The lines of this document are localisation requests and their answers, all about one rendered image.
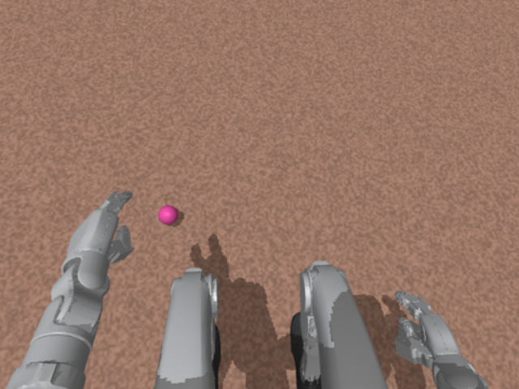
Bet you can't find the left robot arm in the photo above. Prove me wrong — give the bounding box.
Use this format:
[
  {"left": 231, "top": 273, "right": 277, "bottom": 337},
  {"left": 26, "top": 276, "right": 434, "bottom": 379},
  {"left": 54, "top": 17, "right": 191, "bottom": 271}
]
[{"left": 6, "top": 250, "right": 110, "bottom": 389}]

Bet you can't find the left robot hand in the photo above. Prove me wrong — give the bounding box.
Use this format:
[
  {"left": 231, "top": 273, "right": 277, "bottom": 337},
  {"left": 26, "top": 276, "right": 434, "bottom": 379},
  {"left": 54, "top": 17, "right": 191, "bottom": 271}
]
[{"left": 66, "top": 190, "right": 135, "bottom": 264}]

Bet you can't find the right robot hand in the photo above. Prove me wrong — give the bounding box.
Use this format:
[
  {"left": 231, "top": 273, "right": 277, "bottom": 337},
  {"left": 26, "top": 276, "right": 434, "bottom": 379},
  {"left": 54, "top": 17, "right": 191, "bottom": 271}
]
[{"left": 394, "top": 291, "right": 461, "bottom": 372}]

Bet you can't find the ball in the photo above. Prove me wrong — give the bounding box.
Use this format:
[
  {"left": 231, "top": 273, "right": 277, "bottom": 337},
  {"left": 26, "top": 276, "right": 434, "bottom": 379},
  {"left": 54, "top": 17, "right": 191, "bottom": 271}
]
[{"left": 158, "top": 205, "right": 178, "bottom": 224}]

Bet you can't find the right robot arm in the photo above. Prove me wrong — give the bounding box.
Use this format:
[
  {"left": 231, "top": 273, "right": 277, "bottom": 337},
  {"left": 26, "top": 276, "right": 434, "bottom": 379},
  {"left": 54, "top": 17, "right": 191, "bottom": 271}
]
[{"left": 432, "top": 354, "right": 488, "bottom": 389}]

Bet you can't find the right robot foot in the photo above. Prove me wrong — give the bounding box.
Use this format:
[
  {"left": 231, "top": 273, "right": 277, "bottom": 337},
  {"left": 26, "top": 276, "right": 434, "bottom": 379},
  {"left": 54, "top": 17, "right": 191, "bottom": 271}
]
[{"left": 290, "top": 312, "right": 322, "bottom": 389}]

